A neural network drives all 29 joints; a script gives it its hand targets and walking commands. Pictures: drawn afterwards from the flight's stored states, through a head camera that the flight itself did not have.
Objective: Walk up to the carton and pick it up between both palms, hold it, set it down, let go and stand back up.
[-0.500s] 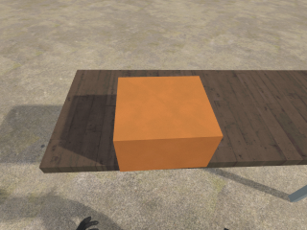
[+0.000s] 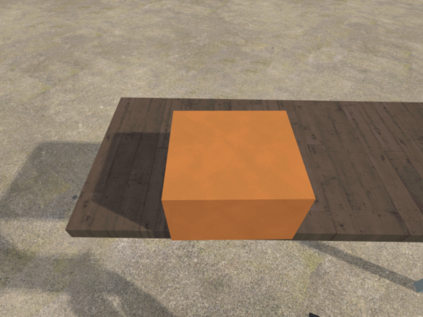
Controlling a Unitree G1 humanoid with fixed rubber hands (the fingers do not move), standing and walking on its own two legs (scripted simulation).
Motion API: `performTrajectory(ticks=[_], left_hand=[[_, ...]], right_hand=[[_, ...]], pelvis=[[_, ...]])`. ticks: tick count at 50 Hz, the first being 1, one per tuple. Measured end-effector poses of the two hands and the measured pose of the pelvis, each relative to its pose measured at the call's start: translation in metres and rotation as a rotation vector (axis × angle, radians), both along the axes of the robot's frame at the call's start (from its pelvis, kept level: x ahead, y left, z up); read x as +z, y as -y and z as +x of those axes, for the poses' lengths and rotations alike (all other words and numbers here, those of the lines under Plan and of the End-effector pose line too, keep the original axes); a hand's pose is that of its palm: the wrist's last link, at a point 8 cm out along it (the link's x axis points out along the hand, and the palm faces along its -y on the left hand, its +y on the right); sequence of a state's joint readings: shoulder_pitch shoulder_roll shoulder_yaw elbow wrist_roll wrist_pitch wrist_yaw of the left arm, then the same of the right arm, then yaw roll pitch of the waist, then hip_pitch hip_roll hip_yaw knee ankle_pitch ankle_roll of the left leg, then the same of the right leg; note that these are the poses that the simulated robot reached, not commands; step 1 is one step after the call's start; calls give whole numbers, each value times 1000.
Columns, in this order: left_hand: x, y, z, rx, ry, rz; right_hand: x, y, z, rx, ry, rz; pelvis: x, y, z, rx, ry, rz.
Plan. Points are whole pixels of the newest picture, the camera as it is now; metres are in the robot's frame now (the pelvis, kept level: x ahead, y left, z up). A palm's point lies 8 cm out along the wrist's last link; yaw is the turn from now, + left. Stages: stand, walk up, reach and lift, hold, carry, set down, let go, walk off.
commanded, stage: walk up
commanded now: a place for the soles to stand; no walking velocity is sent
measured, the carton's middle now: (231, 173) +0.45 -0.04 -0.03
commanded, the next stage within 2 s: reach and lift in 1.36 s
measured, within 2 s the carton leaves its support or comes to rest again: neither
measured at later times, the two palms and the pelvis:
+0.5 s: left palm out of the picture +0.05 +0.20 -0.13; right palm out of the picture +0.07 -0.23 -0.13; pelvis +0.01 -0.01 +0.00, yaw +2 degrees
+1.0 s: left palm out of the picture +0.02 +0.19 -0.14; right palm out of the picture +0.07 -0.24 -0.13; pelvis +0.01 -0.03 +0.00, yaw +3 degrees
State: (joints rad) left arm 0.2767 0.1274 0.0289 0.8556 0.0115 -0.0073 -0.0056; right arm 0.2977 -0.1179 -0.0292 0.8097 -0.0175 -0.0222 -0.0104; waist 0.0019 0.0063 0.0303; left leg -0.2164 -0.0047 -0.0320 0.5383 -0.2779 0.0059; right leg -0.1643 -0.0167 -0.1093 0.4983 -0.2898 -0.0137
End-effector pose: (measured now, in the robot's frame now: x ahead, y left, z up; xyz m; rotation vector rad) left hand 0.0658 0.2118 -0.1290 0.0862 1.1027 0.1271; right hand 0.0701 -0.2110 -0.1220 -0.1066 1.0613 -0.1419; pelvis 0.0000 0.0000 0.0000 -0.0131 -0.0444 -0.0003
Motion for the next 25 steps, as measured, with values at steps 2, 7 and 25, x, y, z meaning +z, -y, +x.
performTrajectory(ticks=[2, 7, 25], left_hand=[[0, 1, 0, 4, -3, 0], [-1, 2, -2, 13, -11, 0], [-4, 8, -18, 52, -65, 4]], right_hand=[[0, 2, -1, 1, -8, -4], [-1, 6, -3, 5, -28, -12], [-5, 19, -3, 31, -85, -30]], pelvis=[[0, 1, 1, 3, 0, 0], [1, 4, 2, 12, 0, 0], [1, 14, 8, 38, -1, -1]])
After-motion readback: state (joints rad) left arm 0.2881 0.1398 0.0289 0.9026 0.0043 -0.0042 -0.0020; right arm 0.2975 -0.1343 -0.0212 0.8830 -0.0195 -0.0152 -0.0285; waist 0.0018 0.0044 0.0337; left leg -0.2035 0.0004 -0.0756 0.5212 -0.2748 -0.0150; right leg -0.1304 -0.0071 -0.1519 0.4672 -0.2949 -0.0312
